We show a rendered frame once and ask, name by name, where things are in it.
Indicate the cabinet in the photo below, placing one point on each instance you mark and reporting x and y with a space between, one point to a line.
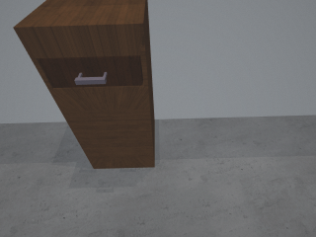
114 125

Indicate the drawer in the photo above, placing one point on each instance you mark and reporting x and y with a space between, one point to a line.
123 70

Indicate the handle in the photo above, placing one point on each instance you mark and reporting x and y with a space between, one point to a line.
91 80

